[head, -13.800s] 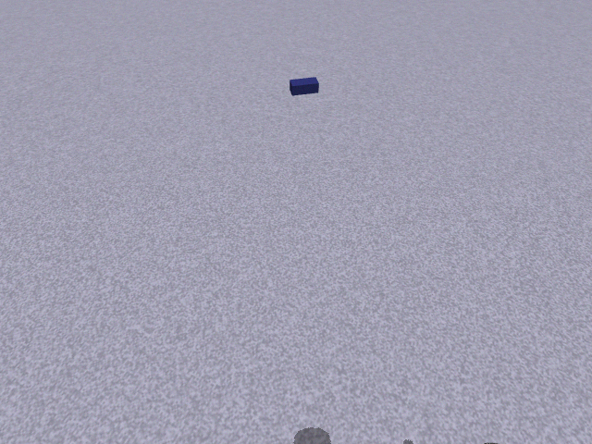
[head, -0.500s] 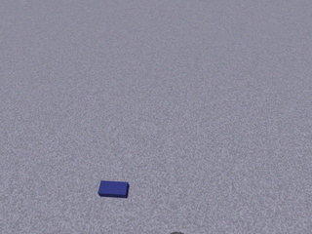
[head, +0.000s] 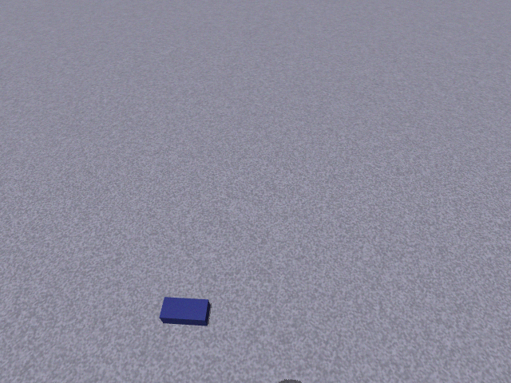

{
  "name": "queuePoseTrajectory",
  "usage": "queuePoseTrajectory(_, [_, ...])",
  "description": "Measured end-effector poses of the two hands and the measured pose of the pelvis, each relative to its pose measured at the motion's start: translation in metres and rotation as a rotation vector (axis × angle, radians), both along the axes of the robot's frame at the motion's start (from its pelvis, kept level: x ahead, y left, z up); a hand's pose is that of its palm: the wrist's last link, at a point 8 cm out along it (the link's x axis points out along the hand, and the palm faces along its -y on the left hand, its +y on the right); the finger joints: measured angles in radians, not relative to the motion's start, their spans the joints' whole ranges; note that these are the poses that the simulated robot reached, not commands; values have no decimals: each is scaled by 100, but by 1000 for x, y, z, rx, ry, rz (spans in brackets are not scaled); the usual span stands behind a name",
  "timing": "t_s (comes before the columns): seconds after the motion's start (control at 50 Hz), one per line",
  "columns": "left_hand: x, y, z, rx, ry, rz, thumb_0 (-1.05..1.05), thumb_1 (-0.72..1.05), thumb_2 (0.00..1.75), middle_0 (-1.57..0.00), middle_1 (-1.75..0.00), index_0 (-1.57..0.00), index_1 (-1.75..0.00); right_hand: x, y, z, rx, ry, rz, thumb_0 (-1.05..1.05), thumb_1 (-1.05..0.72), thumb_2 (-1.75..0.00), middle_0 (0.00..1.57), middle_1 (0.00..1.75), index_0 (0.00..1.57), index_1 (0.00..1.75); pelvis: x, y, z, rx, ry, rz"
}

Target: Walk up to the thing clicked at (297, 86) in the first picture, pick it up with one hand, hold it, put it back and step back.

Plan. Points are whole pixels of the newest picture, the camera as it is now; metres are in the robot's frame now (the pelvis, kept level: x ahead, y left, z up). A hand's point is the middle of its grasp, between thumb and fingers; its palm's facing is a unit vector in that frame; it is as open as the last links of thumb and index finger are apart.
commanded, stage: stand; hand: left
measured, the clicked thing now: (185, 311) +0.48 +0.28 -0.75
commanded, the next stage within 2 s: walk up in 0.76 s
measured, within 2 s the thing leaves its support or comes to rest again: neither
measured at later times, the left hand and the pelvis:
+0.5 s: hand out of the picture +0.08 +0.26 -0.15, palm faces -0.01 -0.94 -0.35, open 7.4 cm; pelvis +0.00 +0.00 +0.00, yaw +0 degrees
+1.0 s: hand out of the picture +0.05 +0.32 -0.16, palm faces +0.01 -0.92 -0.40, open 7.4 cm; pelvis +0.02 +0.04 -0.01, yaw +0 degrees
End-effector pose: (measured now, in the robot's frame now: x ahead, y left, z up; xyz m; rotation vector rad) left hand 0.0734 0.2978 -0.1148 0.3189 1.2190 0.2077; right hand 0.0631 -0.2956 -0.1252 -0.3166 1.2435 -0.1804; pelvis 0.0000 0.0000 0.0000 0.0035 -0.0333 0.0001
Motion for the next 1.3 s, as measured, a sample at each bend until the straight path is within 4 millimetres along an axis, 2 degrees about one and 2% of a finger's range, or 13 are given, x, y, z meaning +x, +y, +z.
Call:
queuePoseTrajectory(0.76, [0, 3, -1, 1, 12, 2, 1, 90, 90, -20, -30, -20, -30, 0, 1, 0, -5, 14, 1, 1, -91, -89, 20, 30, 20, 30, 4, 2, 0, -2, 2, 1])
queuePoseTrajectory(0.82, [-2, 7, -1, 4, -9, 7, 1, 90, 90, -20, -30, -20, -30, 2, 0, 0, -8, 11, 7, 1, -91, -89, 20, 30, 20, 30, 5, 6, -2, -9, 1, -2])
queuePoseTrajectory(0.9, [-13, 27, 2, 32, -20, 26, 1, 90, 90, -21, -30, -20, -30, 5, 0, 3, -27, 25, 22, 1, -91, -89, 20, 30, 20, 30, 8, 19, -4, -18, 5, 3])
queuePoseTrajectory(1.0, [-27, 65, -1, 53, 29, 41, 1, 90, 90, -21, -30, -20, -30, 13, 15, 8, -56, 32, 30, 1, -91, -89, 20, 30, 20, 30, 17, 44, -8, -31, -2, 6])
queuePoseTrajectory(1.06, [-24, 88, -13, 49, 59, 47, 1, 90, 90, -20, -30, -20, -30, 16, 31, 5, -81, 19, 14, 1, -91, -89, 20, 30, 20, 30, 24, 63, -16, -20, -14, -2])
queuePoseTrajectory(1.1, [-18, 97, -18, 43, 79, 53, 1, 90, 90, -20, -30, -20, -30, 17, 45, 5, -79, 11, -5, 1, -91, -89, 20, 30, 20, 30, 30, 71, -16, -7, -13, -8])
queuePoseTrajectory(1.2, [4, 103, -21, 21, 97, 26, 1, 91, 90, -20, -30, -20, -30, 32, 75, 8, -40, -18, -11, 1, -91, -89, 20, 30, 20, 30, 42, 80, -12, -6, -3, -28])
queuePoseTrajectory(1.3, [29, 98, -22, 21, 90, -12, 1, 91, 90, -20, -30, -20, -30, 56, 83, 1, -13, -77, -21, 1, -90, -89, 20, 30, 20, 31, 51, 81, -14, -4, -6, -54])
